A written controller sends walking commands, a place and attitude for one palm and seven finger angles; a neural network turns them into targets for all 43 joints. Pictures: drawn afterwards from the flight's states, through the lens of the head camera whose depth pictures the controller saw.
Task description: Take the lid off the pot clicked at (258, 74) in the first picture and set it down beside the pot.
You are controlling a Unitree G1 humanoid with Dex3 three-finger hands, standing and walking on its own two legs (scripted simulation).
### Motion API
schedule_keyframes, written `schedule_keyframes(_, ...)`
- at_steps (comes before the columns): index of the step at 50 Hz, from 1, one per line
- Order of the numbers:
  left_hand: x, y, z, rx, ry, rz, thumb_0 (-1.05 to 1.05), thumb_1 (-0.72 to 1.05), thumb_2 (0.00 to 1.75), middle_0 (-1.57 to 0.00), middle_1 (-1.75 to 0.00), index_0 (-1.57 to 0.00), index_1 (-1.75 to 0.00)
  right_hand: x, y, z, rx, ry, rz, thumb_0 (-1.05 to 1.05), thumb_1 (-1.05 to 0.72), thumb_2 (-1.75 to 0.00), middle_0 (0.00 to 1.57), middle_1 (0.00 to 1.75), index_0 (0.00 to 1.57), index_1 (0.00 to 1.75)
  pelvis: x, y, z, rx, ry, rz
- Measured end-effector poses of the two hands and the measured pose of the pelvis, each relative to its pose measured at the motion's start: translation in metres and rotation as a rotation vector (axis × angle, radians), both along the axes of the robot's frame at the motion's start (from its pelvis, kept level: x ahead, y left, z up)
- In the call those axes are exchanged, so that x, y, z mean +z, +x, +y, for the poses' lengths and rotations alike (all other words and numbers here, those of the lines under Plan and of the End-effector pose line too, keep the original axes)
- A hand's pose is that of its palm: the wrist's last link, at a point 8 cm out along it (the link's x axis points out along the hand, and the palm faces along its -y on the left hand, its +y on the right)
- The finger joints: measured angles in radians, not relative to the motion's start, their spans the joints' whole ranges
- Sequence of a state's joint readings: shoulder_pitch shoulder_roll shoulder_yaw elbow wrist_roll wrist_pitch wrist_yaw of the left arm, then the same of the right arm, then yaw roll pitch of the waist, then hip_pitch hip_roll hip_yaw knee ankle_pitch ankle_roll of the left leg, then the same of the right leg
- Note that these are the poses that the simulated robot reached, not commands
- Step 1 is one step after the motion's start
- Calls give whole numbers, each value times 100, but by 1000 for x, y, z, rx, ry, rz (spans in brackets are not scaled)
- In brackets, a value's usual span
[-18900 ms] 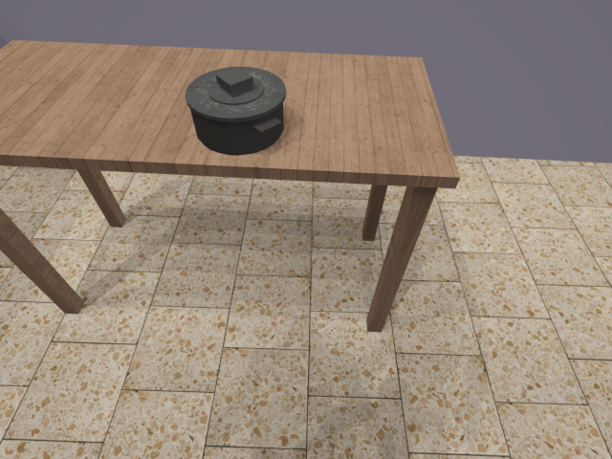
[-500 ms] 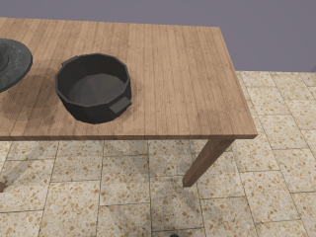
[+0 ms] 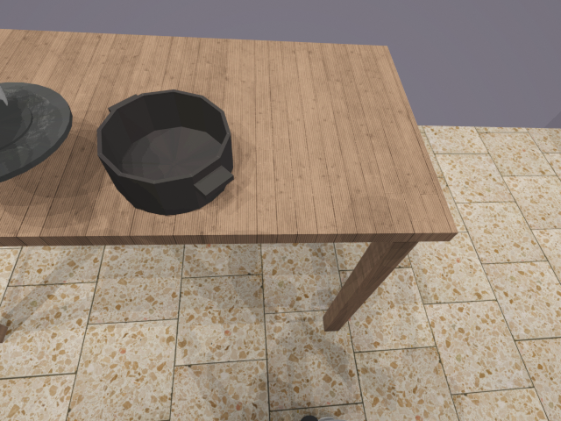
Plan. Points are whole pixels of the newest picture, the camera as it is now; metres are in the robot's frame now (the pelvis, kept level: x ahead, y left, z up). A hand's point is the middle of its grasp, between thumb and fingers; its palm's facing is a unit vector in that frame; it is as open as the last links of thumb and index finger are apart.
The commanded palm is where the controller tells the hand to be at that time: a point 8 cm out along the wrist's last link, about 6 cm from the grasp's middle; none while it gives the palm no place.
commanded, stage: lower the lid onto the table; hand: left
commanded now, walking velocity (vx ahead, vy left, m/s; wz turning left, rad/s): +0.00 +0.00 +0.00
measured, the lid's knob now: out of the picture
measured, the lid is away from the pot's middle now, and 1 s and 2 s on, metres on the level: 0.22 0.23 0.24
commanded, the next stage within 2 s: open the fingers wide in 1.36 s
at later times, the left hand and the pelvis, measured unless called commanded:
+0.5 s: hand out of the picture +0.46 +0.36 +0.13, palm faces -0.43 -0.24 -0.87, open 9.2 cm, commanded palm +0.53 +0.38 +0.19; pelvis +0.00 -0.01 -0.01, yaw -1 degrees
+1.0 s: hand out of the picture +0.47 +0.37 +0.09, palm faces -0.46 -0.24 -0.86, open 9.2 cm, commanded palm +0.54 +0.38 +0.16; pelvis +0.00 +0.01 -0.02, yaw -1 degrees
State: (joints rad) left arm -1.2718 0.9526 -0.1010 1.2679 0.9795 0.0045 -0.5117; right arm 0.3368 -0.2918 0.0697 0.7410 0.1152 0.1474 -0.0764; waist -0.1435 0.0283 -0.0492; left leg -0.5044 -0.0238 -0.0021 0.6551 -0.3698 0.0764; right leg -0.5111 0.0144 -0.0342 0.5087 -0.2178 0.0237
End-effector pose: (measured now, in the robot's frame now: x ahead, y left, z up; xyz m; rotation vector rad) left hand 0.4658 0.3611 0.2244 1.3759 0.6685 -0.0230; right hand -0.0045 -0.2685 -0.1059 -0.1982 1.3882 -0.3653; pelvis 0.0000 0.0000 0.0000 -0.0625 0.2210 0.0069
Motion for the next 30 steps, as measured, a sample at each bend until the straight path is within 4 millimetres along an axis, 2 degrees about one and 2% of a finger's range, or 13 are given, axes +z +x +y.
schedule_keyframes(12, -20, -1, -5, -15, 1, 27, -4, 7, 83, -59, -101, -51, -95, -1, -9, -6, -15, -25, 7, 0, -90, -90, 20, 30, 20, 30, -3, -4, -5, -8, -1, 7)
schedule_keyframes(30, -43, 1, 8, 3, -6, 54, -4, 8, 83, -58, -101, -51, -95, -2, -15, -8, -26, -49, 44, 0, -90, -90, 20, 30, 20, 30, -9, -3, -3, -11, -10, 37)
